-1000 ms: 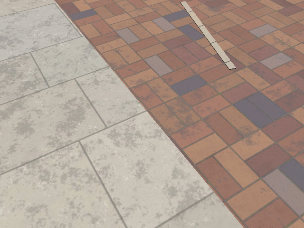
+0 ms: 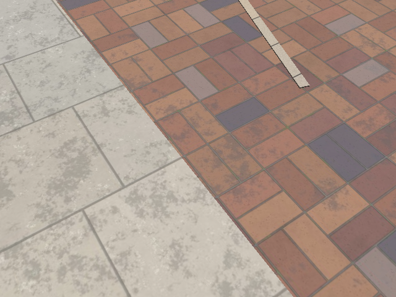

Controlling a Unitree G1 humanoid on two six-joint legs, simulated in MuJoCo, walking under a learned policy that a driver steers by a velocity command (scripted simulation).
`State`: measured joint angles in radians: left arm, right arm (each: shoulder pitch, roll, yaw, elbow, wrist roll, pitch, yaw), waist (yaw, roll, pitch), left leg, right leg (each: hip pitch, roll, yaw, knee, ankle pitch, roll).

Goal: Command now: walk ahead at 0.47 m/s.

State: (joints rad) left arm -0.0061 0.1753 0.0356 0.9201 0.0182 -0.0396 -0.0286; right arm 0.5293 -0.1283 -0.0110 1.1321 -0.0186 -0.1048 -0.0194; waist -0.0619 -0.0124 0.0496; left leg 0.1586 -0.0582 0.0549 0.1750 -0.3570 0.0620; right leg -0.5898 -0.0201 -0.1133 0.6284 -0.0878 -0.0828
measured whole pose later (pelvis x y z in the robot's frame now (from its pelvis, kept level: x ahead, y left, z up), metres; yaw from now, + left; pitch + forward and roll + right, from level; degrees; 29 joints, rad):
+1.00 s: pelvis +0.56 +0.02 +0.01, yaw -3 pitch +0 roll +1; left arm 0.12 0.20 0.04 0.93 0.02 -0.04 -0.02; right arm 0.42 -0.16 -0.03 1.07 -0.02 -0.10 -0.01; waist -0.03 -0.04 0.06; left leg 0.01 -0.08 0.13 0.22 -0.23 0.09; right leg -0.62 -0.08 -0.03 0.75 -0.04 -0.05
